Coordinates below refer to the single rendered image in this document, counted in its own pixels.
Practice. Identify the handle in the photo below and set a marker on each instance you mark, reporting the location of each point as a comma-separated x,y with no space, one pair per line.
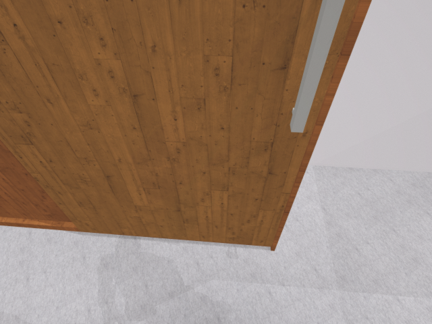
327,22

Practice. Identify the wardrobe door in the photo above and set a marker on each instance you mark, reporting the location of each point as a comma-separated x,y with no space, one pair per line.
21,196
162,118

